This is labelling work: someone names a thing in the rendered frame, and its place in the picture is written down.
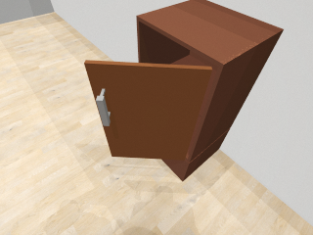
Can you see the cupboard door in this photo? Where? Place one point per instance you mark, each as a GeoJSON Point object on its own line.
{"type": "Point", "coordinates": [154, 107]}

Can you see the handle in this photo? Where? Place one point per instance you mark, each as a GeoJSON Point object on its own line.
{"type": "Point", "coordinates": [103, 110]}

